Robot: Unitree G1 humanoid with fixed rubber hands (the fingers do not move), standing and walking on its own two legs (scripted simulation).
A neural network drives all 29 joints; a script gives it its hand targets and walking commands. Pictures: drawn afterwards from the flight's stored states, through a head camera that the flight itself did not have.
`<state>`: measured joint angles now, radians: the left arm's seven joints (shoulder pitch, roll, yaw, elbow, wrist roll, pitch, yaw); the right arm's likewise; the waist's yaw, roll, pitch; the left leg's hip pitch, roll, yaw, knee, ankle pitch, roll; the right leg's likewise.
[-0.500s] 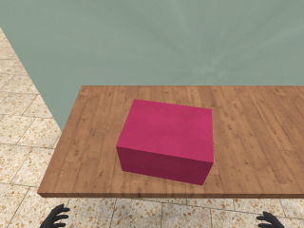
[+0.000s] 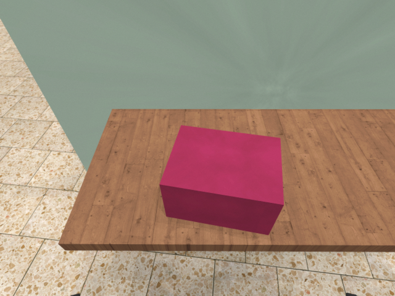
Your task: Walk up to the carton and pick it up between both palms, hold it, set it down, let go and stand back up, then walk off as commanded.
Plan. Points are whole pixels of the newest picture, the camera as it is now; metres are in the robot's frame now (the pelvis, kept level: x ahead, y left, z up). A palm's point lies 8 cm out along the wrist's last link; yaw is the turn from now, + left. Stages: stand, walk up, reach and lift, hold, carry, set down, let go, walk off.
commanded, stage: stand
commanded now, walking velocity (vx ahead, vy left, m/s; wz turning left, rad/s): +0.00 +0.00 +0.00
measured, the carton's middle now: (222, 177) +0.44 -0.04 -0.06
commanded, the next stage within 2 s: walk off in 0.16 s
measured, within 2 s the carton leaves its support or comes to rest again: neither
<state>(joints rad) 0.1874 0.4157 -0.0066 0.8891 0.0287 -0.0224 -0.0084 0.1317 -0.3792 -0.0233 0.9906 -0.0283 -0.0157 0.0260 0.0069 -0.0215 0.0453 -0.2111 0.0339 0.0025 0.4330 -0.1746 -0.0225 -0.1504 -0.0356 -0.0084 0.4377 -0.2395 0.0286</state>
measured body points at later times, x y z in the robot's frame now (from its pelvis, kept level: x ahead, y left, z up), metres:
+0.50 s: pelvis -0.01 +0.00 -0.01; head +0.02 +0.00 +0.44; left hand +0.10 +0.32 -0.12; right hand +0.12 -0.32 -0.11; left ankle +0.04 +0.13 -0.74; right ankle +0.00 -0.14 -0.74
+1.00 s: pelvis -0.12 -0.05 -0.01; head -0.07 -0.09 +0.44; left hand +0.02 +0.30 -0.06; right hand +0.00 -0.38 -0.13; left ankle -0.14 +0.12 -0.64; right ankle -0.07 -0.12 -0.74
